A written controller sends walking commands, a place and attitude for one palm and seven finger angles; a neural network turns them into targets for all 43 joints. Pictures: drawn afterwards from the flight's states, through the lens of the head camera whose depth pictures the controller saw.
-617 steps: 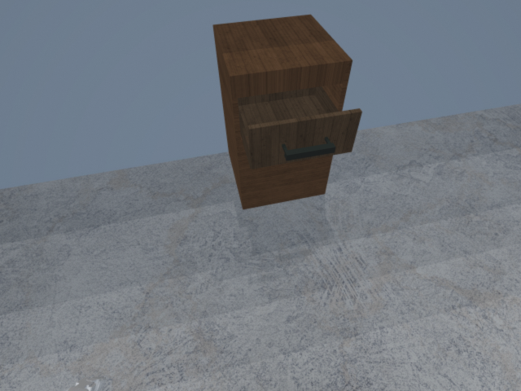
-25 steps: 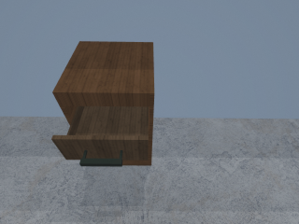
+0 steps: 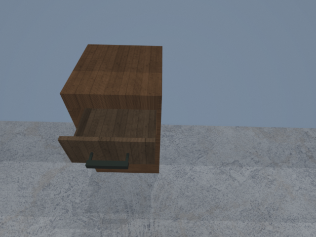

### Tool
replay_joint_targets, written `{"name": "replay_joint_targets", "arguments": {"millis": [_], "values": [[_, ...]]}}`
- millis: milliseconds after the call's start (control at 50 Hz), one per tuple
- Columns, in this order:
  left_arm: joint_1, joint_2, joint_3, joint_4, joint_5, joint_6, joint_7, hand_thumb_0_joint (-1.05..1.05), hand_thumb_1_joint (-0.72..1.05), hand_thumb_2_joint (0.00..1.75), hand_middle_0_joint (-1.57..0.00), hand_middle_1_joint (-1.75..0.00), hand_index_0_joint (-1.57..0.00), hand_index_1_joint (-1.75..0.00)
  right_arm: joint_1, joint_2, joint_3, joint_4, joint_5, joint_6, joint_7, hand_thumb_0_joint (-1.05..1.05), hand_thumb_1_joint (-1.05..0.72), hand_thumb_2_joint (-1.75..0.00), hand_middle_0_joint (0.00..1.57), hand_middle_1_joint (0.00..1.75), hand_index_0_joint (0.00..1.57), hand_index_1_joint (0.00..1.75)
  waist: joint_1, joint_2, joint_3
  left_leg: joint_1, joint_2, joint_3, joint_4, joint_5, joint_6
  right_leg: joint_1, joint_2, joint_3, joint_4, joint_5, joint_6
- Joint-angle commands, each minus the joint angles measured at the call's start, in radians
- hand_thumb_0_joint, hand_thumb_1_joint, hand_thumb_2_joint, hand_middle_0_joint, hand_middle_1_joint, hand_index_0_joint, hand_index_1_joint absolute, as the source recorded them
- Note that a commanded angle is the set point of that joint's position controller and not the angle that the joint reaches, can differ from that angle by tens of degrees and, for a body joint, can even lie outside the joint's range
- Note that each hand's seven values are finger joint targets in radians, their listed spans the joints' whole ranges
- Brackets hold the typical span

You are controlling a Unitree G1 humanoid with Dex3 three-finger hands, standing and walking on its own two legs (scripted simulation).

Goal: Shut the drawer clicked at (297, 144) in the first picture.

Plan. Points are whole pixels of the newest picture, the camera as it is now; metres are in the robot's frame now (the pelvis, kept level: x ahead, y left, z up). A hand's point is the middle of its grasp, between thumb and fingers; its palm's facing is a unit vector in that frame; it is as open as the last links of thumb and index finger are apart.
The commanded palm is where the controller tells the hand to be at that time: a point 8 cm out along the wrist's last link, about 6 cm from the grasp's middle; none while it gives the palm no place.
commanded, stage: come to a stop and stand still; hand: left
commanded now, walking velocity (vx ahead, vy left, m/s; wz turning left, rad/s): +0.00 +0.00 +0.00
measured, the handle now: (108, 159) +0.45 +0.24 -0.24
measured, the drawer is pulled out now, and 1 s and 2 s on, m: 0.18 0.18 0.18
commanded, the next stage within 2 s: look again from close up in 0.72 s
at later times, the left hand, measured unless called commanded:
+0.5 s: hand out of the picture -0.04 +0.18 -0.18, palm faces +0.02 -0.98 -0.18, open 7.4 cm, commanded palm none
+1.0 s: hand out of the picture -0.05 +0.17 -0.18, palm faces +0.04 -0.99 -0.14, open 7.4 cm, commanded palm none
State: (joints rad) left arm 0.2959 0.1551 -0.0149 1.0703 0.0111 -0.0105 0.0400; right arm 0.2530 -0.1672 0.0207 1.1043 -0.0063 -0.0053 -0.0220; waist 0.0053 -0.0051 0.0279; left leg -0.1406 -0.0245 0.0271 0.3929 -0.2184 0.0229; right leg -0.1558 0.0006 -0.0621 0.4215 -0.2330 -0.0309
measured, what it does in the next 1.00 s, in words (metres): stands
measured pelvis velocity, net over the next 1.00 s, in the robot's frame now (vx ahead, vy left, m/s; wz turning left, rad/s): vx -0.02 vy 0.03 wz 0.01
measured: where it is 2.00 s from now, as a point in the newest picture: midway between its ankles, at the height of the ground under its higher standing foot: outside the picture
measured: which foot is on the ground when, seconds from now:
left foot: down 0.00-1.00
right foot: down 0.00-1.00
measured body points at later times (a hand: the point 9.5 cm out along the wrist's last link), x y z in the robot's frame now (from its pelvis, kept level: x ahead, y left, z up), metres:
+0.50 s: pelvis -0.03 +0.02 -0.01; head -0.04 +0.01 +0.44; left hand -0.04 +0.23 -0.17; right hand -0.03 -0.19 -0.17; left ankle +0.00 +0.10 -0.74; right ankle +0.00 -0.10 -0.74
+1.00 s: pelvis -0.02 +0.03 +0.00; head -0.02 +0.03 +0.45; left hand -0.05 +0.23 -0.17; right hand -0.03 -0.19 -0.16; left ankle +0.00 +0.10 -0.74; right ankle +0.00 -0.10 -0.74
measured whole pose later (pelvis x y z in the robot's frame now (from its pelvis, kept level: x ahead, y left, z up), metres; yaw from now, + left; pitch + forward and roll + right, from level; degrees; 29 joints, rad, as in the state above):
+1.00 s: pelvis -0.02 +0.03 +0.00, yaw +1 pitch -2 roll +0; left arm 0.35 0.12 -0.02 1.10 0.01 -0.02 0.03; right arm 0.30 -0.14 0.03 1.10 -0.01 -0.02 -0.02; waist 0.00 -0.01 0.03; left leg -0.21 -0.05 0.03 0.44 -0.20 0.06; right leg -0.22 -0.03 -0.06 0.45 -0.21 0.00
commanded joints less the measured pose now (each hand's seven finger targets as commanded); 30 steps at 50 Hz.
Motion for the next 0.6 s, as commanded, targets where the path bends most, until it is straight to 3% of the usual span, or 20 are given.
{"name": "replay_joint_targets", "arguments": {"millis": [0, 200, 220, 240, 260, 280, 300, 320, 340, 380, 440, 580], "values": [[0.078, 0.094, 0.016, -0.023, 0.001, -0.014, 0.002, 0.00, 0.90, 0.90, -0.20, -0.30, -0.20, -0.30, 0.075, -0.078, -0.011, -0.015, -0.003, -0.007, 0.002, 0.00, -0.90, -0.90, 0.20, 0.30, 0.20, 0.30, 0.001, -0.004, 0.070, -0.057, 0.109, -0.100, -0.095, 0.021, 0.010, -0.053, -0.122, 0.132, -0.124, -0.020, -0.019], [0.121, 0.069, 0.012, -0.002, -0.002, -0.020, 0.002, 0.00, 0.90, 0.90, -0.20, -0.30, -0.20, -0.30, 0.132, -0.054, -0.007, 0.008, -0.002, -0.012, -0.001, 0.00, -0.90, -0.90, 0.20, 0.30, 0.20, 0.30, 0.000, -0.004, 0.063, -0.082, 0.105, -0.097, -0.096, -0.010, 0.009, -0.051, -0.113, 0.132, -0.126, -0.043, -0.021], [0.150, 0.093, 0.008, 0.030, 0.018, -0.050, 0.033, 0.00, 0.90, 0.90, -0.20, -0.30, -0.20, -0.30, -0.004, -0.082, -0.010, -0.058, -0.003, -0.033, 0.008, 0.00, -0.90, -0.90, 0.20, 0.30, 0.20, 0.30, 0.040, 0.037, 0.115, -0.165, 0.111, -0.044, 0.107, 0.045, -0.024, -0.079, -0.160, 0.155, -0.086, 0.301, -0.001], [0.134, 0.144, 0.016, 0.022, 0.009, -0.060, 0.027, 0.00, 0.90, 0.90, -0.20, -0.30, -0.20, -0.30, 0.032, -0.063, -0.007, -0.090, 0.005, -0.031, 0.006, 0.00, -0.90, -0.90, 0.20, 0.30, 0.20, 0.30, -0.022, 0.005, 0.042, -0.117, 0.083, -0.053, 0.087, 0.042, -0.029, -0.031, -0.209, 0.175, -0.071, 0.502, -0.026], [0.119, 0.113, 0.013, 0.007, -0.002, -0.059, 0.022, 0.00, 0.90, 0.90, -0.20, -0.30, -0.20, -0.30, 0.136, -0.033, -0.007, -0.075, -0.004, -0.033, 0.002, 0.00, -0.90, -0.90, 0.20, 0.30, 0.20, 0.30, -0.043, -0.007, -0.091, -0.074, 0.080, -0.058, 0.077, -0.013, -0.011, 0.029, -0.204, 0.169, -0.027, 0.379, -0.045], [0.101, 0.095, 0.008, 0.003, -0.005, -0.054, 0.017, 0.00, 0.90, 0.90, -0.20, -0.30, -0.20, -0.30, 0.147, -0.036, -0.008, -0.065, -0.006, -0.034, -0.001, 0.00, -0.90, -0.90, 0.20, 0.30, 0.20, 0.30, -0.040, 0.000, -0.141, -0.055, 0.084, -0.069, 0.077, 0.050, -0.004, 0.049, -0.179, 0.145, -0.007, 0.337, -0.045], [0.093, 0.087, 0.007, 0.004, -0.008, -0.047, 0.014, 0.00, 0.90, 0.90, -0.20, -0.30, -0.20, -0.30, 0.138, -0.042, -0.009, -0.061, -0.004, -0.029, -0.004, 0.00, -0.90, -0.90, 0.20, 0.30, 0.20, 0.30, -0.035, -0.010, -0.110, -0.061, 0.095, -0.079, 0.064, 0.062, -0.001, 0.021, -0.161, 0.137, -0.018, 0.212, -0.040], [0.081, 0.079, 0.007, 0.001, -0.008, -0.038, 0.011, 0.00, 0.90, 0.90, -0.20, -0.30, -0.20, -0.30, 0.133, -0.051, -0.010, -0.064, -0.005, -0.022, -0.005, 0.00, -0.90, -0.90, 0.20, 0.30, 0.20, 0.30, -0.031, -0.008, -0.034, -0.096, 0.102, -0.090, 0.044, 0.021, 0.003, -0.035, -0.144, 0.132, -0.041, 0.039, -0.038], [0.070, 0.076, 0.004, -0.001, -0.003, -0.030, 0.009, 0.00, 0.90, 0.90, -0.20, -0.30, -0.20, -0.30, 0.120, -0.053, -0.010, -0.066, -0.008, -0.018, -0.002, 0.00, -0.90, -0.90, 0.20, 0.30, 0.20, 0.30, -0.027, 0.016, 0.049, -0.132, 0.104, -0.106, 0.023, -0.004, 0.007, -0.096, -0.128, 0.127, -0.056, -0.057, -0.036], [0.079, 0.070, 0.009, -0.006, 0.001, -0.023, 0.006, 0.00, 0.90, 0.90, -0.20, -0.30, -0.20, -0.30, 0.127, -0.062, -0.014, -0.076, -0.010, -0.011, 0.002, 0.00, -0.90, -0.90, 0.20, 0.30, 0.20, 0.30, -0.024, 0.002, 0.108, -0.198, 0.102, -0.124, -0.019, -0.114, 0.013, -0.128, -0.110, 0.127, -0.062, -0.164, -0.031], [0.087, 0.071, 0.014, -0.019, 0.004, -0.017, 0.004, 0.00, 0.90, 0.90, -0.20, -0.30, -0.20, -0.30, 0.129, -0.073, -0.019, -0.082, -0.013, -0.010, 0.003, 0.00, -0.90, -0.90, 0.20, 0.30, 0.20, 0.30, -0.017, 0.029, 0.113, -0.238, 0.106, -0.150, -0.068, -0.190, 0.022, -0.121, -0.096, 0.117, -0.038, -0.175, -0.027], [0.102, 0.055, 0.019, -0.037, 0.007, -0.014, 0.001, 0.00, 0.90, 0.90, -0.20, -0.30, -0.20, -0.30, 0.117, -0.082, -0.021, -0.085, -0.012, -0.017, 0.003, 0.00, -0.90, -0.90, 0.20, 0.30, 0.20, 0.30, -0.002, -0.009, 0.081, -0.256, 0.117, -0.179, -0.118, -0.224, 0.032, -0.062, -0.091, 0.096, -0.013, -0.102, -0.013]]}}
